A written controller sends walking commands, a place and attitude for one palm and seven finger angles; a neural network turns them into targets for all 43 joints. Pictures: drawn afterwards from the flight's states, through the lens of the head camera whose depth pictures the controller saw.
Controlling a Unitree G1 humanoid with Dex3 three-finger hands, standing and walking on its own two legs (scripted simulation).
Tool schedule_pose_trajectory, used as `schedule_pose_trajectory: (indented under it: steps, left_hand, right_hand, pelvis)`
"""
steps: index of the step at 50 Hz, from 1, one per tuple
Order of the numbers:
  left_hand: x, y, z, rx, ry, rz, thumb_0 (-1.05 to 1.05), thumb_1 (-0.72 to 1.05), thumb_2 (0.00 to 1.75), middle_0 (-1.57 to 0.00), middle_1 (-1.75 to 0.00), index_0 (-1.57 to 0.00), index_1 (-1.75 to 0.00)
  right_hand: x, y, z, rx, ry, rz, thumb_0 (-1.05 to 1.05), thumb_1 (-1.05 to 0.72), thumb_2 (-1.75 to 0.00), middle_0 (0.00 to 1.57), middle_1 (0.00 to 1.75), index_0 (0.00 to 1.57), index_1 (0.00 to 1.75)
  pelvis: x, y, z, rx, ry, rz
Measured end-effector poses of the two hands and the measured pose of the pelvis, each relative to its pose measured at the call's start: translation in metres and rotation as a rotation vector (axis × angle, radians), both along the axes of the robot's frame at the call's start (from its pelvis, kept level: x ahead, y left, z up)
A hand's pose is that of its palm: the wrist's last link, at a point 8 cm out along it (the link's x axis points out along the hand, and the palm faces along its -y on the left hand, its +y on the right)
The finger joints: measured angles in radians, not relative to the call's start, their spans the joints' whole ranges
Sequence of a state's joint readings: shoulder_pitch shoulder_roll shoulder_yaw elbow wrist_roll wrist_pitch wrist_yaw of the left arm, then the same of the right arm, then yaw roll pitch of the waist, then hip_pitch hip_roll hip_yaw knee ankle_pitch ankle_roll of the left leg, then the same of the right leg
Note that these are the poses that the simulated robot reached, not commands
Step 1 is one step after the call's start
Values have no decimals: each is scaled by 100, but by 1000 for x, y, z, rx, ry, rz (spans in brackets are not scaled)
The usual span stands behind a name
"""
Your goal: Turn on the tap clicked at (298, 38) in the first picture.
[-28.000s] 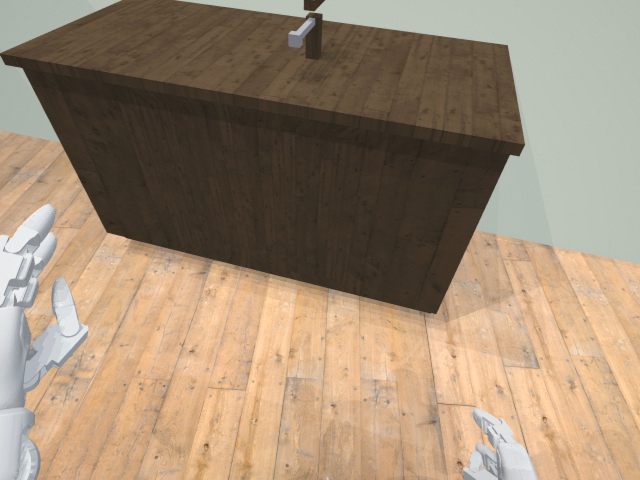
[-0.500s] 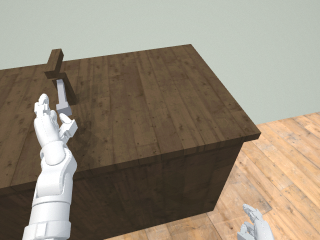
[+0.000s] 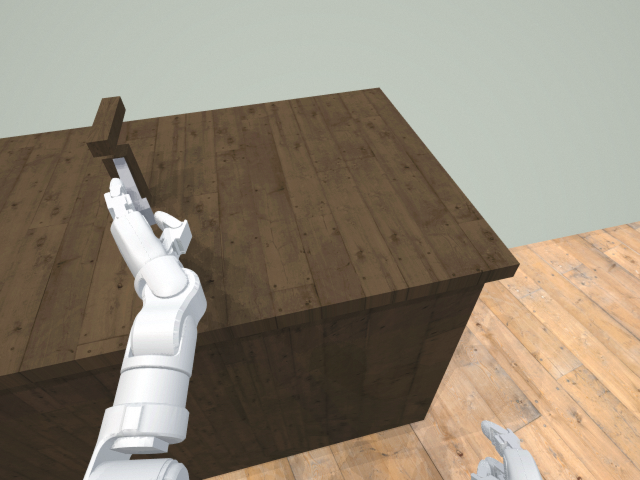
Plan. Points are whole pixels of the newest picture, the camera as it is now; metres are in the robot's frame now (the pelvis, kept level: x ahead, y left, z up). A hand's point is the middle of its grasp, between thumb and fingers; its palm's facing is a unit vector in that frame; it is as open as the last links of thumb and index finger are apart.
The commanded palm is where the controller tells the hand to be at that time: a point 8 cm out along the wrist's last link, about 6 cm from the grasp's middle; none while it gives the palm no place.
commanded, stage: push the lever round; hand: left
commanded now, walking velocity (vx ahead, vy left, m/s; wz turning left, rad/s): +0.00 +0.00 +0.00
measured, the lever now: (141, 214) +0.40 +0.27 +0.14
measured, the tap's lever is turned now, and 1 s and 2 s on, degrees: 18 40 60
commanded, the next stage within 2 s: lift the hand up off the lever in 1.54 s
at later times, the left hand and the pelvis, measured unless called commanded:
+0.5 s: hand (215, 212) +0.41 +0.18 +0.14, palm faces +0.75 -0.66 -0.09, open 8.1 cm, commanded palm +0.36 +0.20 +0.14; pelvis +0.01 -0.01 +0.00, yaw +1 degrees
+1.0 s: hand (236, 197) +0.44 +0.16 +0.14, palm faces +0.80 -0.58 -0.13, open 8.2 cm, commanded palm +0.39 +0.18 +0.14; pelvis +0.00 -0.02 -0.01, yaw +1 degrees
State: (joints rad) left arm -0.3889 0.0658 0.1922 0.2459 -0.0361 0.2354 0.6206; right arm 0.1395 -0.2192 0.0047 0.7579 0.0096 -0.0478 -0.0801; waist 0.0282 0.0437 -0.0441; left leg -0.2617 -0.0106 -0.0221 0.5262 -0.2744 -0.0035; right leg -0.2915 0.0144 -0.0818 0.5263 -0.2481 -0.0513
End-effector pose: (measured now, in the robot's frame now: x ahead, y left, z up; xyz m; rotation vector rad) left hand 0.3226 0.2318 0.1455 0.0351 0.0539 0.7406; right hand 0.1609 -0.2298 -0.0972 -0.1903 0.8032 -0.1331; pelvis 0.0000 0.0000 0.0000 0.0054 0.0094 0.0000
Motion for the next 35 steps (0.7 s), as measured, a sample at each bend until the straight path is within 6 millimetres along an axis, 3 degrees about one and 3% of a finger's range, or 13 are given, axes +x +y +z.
schedule_pose_trajectory:
  steps: [35]
  left_hand:
    - [46, -51, 4, 0, 73, 153, 2, 90, 90, -11, -15, -5, -15]
  right_hand:
    - [-4, -15, -15, 29, 100, 15, 1, -91, -90, 20, 30, 20, 30]
  pelvis:
    - [9, -16, -2, 6, 55, 10]
